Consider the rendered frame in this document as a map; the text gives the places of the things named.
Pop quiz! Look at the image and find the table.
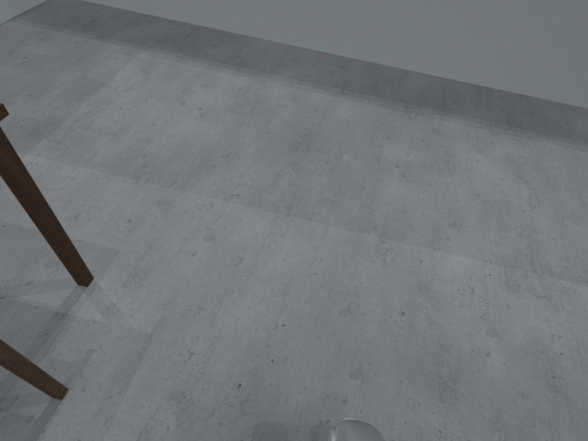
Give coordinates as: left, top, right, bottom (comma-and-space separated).
0, 103, 94, 287

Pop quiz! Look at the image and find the right robot thigh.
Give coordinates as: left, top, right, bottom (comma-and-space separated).
328, 420, 386, 441

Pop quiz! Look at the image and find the chair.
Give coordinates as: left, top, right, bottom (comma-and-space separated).
0, 339, 69, 401

